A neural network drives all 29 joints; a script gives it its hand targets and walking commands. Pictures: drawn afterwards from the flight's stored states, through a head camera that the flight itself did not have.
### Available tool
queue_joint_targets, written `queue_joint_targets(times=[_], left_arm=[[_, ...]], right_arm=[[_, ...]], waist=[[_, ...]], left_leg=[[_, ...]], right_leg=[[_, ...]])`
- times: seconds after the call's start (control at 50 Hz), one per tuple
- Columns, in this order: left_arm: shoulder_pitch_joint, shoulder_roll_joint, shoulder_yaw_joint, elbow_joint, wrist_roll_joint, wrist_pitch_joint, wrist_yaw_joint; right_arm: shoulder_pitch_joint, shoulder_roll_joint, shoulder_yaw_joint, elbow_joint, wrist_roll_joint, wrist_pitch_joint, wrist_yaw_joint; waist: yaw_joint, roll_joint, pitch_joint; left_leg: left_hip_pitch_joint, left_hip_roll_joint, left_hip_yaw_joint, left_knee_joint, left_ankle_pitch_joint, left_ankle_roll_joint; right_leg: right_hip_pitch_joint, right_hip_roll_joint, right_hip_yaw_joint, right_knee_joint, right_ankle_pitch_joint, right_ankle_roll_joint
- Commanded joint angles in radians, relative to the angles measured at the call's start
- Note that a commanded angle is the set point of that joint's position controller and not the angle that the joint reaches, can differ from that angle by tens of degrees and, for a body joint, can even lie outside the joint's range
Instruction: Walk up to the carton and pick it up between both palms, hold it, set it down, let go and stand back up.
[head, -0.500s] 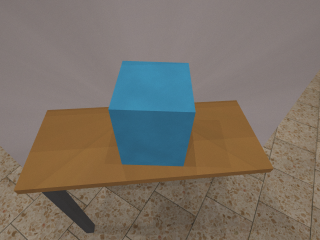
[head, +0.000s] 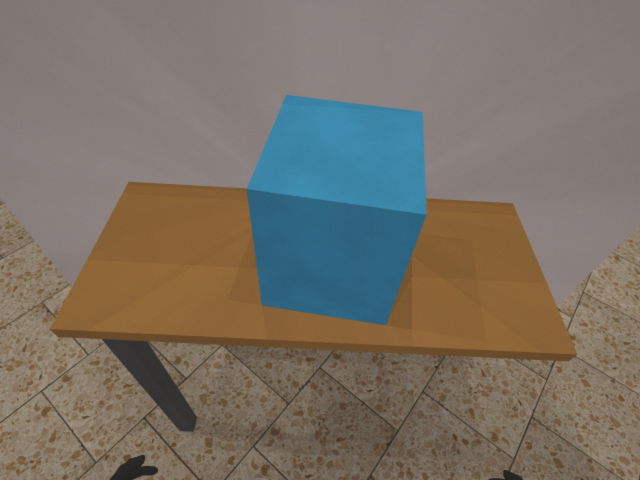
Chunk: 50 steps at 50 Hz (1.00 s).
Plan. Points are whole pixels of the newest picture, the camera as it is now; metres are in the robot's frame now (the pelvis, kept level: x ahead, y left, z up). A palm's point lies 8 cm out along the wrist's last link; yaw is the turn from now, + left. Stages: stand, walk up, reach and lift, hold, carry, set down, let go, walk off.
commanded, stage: walk up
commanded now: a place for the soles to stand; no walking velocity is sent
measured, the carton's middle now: (337, 214) +0.48 -0.01 +0.05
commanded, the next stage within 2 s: reach and lift in 0.94 s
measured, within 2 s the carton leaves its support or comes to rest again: neither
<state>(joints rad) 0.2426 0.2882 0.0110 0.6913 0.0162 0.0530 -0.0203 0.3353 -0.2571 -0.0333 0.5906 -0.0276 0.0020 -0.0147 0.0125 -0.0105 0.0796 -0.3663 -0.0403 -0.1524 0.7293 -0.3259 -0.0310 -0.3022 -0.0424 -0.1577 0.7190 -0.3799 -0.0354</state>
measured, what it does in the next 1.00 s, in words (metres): stands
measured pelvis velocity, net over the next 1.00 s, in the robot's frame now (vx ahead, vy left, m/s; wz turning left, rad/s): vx -0.01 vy -0.03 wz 0.10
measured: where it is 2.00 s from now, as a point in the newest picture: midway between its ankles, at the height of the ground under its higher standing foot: outside the picture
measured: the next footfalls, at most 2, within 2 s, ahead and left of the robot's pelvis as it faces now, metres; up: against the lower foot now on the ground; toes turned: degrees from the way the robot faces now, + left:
none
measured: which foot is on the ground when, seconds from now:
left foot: down 0.00-1.00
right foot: down 0.00-1.00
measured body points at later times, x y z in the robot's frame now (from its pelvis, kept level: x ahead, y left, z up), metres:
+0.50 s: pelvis +0.00 -0.02 +0.00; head +0.01 -0.01 +0.45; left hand +0.08 +0.25 -0.11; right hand +0.15 -0.26 -0.09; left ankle +0.03 +0.12 -0.71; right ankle +0.01 -0.10 -0.71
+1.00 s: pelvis -0.01 -0.03 +0.00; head +0.01 -0.02 +0.45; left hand +0.04 +0.26 -0.12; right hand +0.14 -0.28 -0.10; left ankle +0.03 +0.12 -0.71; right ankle +0.01 -0.10 -0.71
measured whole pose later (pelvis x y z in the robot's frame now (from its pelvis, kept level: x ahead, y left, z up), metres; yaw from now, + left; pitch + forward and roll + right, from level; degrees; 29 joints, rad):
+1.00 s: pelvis -0.01 -0.03 +0.00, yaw +6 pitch -1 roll +0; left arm 0.31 0.32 0.03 0.67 0.01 0.10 0.00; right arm 0.26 -0.24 -0.06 0.71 -0.05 -0.04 -0.01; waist 0.03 -0.03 0.05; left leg -0.39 -0.02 -0.12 0.69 -0.30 -0.03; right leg -0.31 -0.04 -0.24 0.69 -0.37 -0.07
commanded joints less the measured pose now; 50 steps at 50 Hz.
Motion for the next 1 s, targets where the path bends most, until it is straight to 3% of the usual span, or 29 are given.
queue_joint_targets(times=[0.0,0.02,0.06,0.1,0.14,0.16,0.2,0.22,0.26,0.28,0.3,0.32,0.36,0.4,0.46,0.48,0.58,0.68,0.72,0.76,0.8,0.82,0.86,0.88,0.92,0.94,0.96,0.98], left_arm=[[0.002,0.133,0.045,-0.118,0.007,-0.012,0.001],[0.018,0.130,0.047,-0.116,0.008,-0.013,0.001],[0.036,0.126,0.049,-0.111,0.012,-0.023,0.003],[0.048,0.148,0.057,-0.106,0.014,-0.040,0.006],[0.040,0.183,0.063,-0.089,0.005,-0.054,0.006],[0.024,0.191,0.062,-0.091,0.003,-0.054,0.009],[-0.011,0.185,0.054,-0.101,0.002,-0.050,0.010],[-0.027,0.181,0.048,-0.105,0.000,-0.045,0.009],[-0.042,0.171,0.036,-0.109,-0.005,-0.033,0.002],[-0.034,0.154,0.029,-0.117,-0.011,-0.030,-0.002],[-0.013,0.129,0.023,-0.120,-0.011,-0.020,0.000],[-0.005,0.121,0.023,-0.112,-0.004,-0.013,0.003],[0.014,0.135,0.030,-0.104,0.001,-0.018,0.004],[0.046,0.150,0.038,-0.090,0.000,-0.033,0.003],[0.030,0.178,0.044,-0.076,-0.008,-0.048,0.008],[0.016,0.180,0.043,-0.080,-0.008,-0.047,0.010],[-0.011,0.178,0.041,-0.097,-0.010,-0.025,0.008],[-0.006,0.176,0.043,-0.098,-0.008,-0.011,0.003],[0.003,0.168,0.042,-0.099,-0.005,-0.008,0.001],[0.023,0.151,0.041,-0.099,-0.001,-0.008,-0.001],[0.048,0.145,0.045,-0.096,0.006,-0.013,0.000],[0.060,0.147,0.047,-0.093,0.008,-0.020,0.001],[0.094,0.153,0.051,-0.081,0.008,-0.036,0.003],[0.105,0.168,0.055,-0.072,0.006,-0.044,0.004],[0.087,0.199,0.058,-0.059,0.002,-0.051,0.013],[-0.415,0.233,0.084,-0.316,-0.008,0.103,0.060],[-0.350,0.176,0.068,-0.313,-0.020,0.183,0.074],[-0.344,0.182,0.081,-0.340,-0.014,0.216,0.067]], right_arm=[[0.005,-0.225,-0.070,-0.108,-0.002,-0.026,-0.012],[-0.008,-0.226,-0.071,-0.109,-0.001,-0.023,-0.015],[-0.029,-0.209,-0.062,-0.109,-0.002,-0.018,-0.016],[-0.043,-0.172,-0.046,-0.116,0.000,-0.017,-0.013],[-0.025,-0.129,-0.043,-0.114,0.009,-0.017,-0.013],[-0.007,-0.122,-0.045,-0.113,0.003,-0.013,-0.016],[0.013,-0.111,-0.048,-0.115,-0.002,-0.016,-0.016],[0.014,-0.103,-0.046,-0.115,0.002,-0.021,-0.013],[0.000,-0.114,-0.047,-0.124,0.007,-0.036,-0.006],[-0.008,-0.141,-0.054,-0.126,0.001,-0.039,-0.007],[-0.011,-0.206,-0.070,-0.111,0.011,-0.036,-0.008],[-0.010,-0.226,-0.077,-0.093,0.017,-0.033,-0.009],[-0.030,-0.200,-0.064,-0.084,0.012,-0.032,-0.013],[-0.052,-0.173,-0.051,-0.088,0.011,-0.029,-0.015],[-0.036,-0.119,-0.040,-0.083,0.016,-0.023,-0.013],[-0.029,-0.116,-0.041,-0.085,0.014,-0.023,-0.013],[-0.027,-0.131,-0.052,-0.093,0.015,-0.031,-0.010],[-0.021,-0.161,-0.062,-0.089,0.015,-0.031,-0.016],[-0.023,-0.185,-0.068,-0.085,0.012,-0.031,-0.017],[-0.033,-0.210,-0.073,-0.079,0.011,-0.032,-0.018],[-0.045,-0.213,-0.072,-0.075,0.007,-0.030,-0.021],[-0.049,-0.206,-0.069,-0.072,0.006,-0.028,-0.021],[-0.072,-0.182,-0.058,-0.073,0.007,-0.023,-0.017],[-0.077,-0.159,-0.052,-0.076,0.007,-0.022,-0.013],[-0.046,-0.112,-0.043,-0.071,0.013,-0.020,-0.010],[-0.454,0.015,-0.095,0.191,-0.085,-0.158,-0.001],[-0.383,-0.038,-0.095,0.249,-0.080,-0.203,0.028],[-0.417,-0.034,-0.117,0.223,-0.087,-0.203,0.036]], waist=[[0.008,0.137,-0.052],[0.014,0.148,-0.053],[0.022,0.147,-0.061],[0.031,0.095,-0.084],[0.022,-0.012,-0.121],[0.010,-0.031,-0.108],[-0.004,-0.060,-0.079],[-0.013,-0.068,-0.063],[-0.018,-0.057,-0.065],[-0.012,-0.033,-0.080],[-0.001,0.042,-0.100],[-0.001,0.079,-0.103],[0.007,0.086,-0.089],[0.024,0.072,-0.090],[0.005,-0.001,-0.087],[-0.001,-0.005,-0.080],[-0.006,-0.048,-0.055],[-0.004,0.000,-0.049],[0.000,0.057,-0.046],[0.007,0.125,-0.046],[0.015,0.149,-0.036],[0.019,0.146,-0.038],[0.039,0.130,-0.061],[0.042,0.097,-0.068],[0.026,-0.002,-0.079],[-0.086,0.054,-0.166],[-0.072,0.017,-0.024],[-0.061,-0.047,-0.073]], left_leg=[[-0.104,0.160,-0.291,-0.277,0.034,0.159],[-0.111,0.170,-0.330,-0.304,-0.001,0.174],[-0.140,0.154,-0.310,-0.296,-0.006,0.161],[-0.152,0.090,-0.181,-0.199,0.080,0.106],[-0.081,-0.009,0.025,0.029,0.099,0.038],[-0.059,-0.011,0.073,0.064,-0.001,0.029],[-0.005,0.008,0.086,0.090,-0.074,0.040],[0.042,0.019,0.079,0.041,-0.040,0.050],[0.117,0.063,-0.014,-0.089,0.214,0.074],[0.132,0.111,-0.127,-0.126,0.263,0.098],[0.053,0.166,-0.244,-0.177,0.245,0.147],[-0.035,0.194,-0.309,-0.232,0.178,0.184],[-0.080,0.171,-0.273,-0.258,0.151,0.168],[-0.122,0.114,-0.172,-0.214,0.148,0.116],[-0.003,0.019,0.042,-0.033,0.157,0.053],[0.018,0.021,0.057,-0.029,0.138,0.051],[0.035,0.034,0.019,-0.038,0.170,0.066],[-0.010,0.049,-0.049,-0.082,0.147,0.086],[-0.055,0.079,-0.134,-0.157,0.107,0.110],[-0.126,0.131,-0.280,-0.271,0.003,0.156],[-0.164,0.155,-0.360,-0.339,-0.083,0.180],[-0.171,0.148,-0.348,-0.339,-0.086,0.171],[-0.195,0.110,-0.255,-0.297,-0.065,0.130],[-0.192,0.074,-0.176,-0.236,-0.027,0.101],[-0.112,-0.012,0.042,-0.023,0.032,0.051],[-0.053,0.091,0.173,-0.107,-0.077,0.023],[-0.173,0.077,0.199,-0.102,-0.163,0.038],[-0.198,0.090,0.186,-0.055,-0.088,0.036]], right_leg=[[0.056,-0.009,0.122,-0.044,0.005,-0.004],[0.065,0.006,0.132,-0.045,-0.015,0.003],[0.116,-0.002,0.156,-0.100,0.002,-0.006],[0.174,-0.068,0.194,-0.182,0.063,-0.038],[0.148,-0.219,0.274,-0.308,0.124,-0.116],[0.120,-0.278,0.298,-0.320,0.196,-0.153],[0.037,-0.307,0.257,-0.306,0.304,-0.182],[-0.014,-0.286,0.209,-0.293,0.310,-0.163],[-0.068,-0.190,0.101,-0.215,0.220,-0.076],[-0.086,-0.144,0.066,-0.144,0.166,-0.034],[-0.018,-0.083,0.066,-0.094,0.117,0.000],[0.069,-0.065,0.097,-0.059,0.086,0.009],[0.127,-0.070,0.115,-0.097,0.098,0.004],[0.187,-0.104,0.130,-0.179,0.140,-0.022],[0.096,-0.231,0.157,-0.312,0.144,-0.094],[0.072,-0.249,0.146,-0.315,0.163,-0.105],[0.014,-0.214,0.075,-0.299,0.068,-0.089],[0.032,-0.182,0.068,-0.245,0.003,-0.075],[0.059,-0.139,0.065,-0.185,-0.015,-0.050],[0.104,-0.075,0.076,-0.102,-0.025,-0.016],[0.133,-0.041,0.103,-0.084,-0.038,-0.002],[0.151,-0.046,0.114,-0.109,-0.030,-0.006],[0.214,-0.085,0.139,-0.187,-0.005,-0.025],[0.225,-0.126,0.165,-0.245,-0.009,-0.042],[0.178,-0.271,0.220,-0.373,0.008,-0.098],[-0.176,-0.008,0.133,-0.079,-0.108,-0.028],[-0.097,-0.021,0.123,-0.086,-0.173,-0.018],[-0.050,-0.037,0.119,-0.057,-0.144,-0.002]])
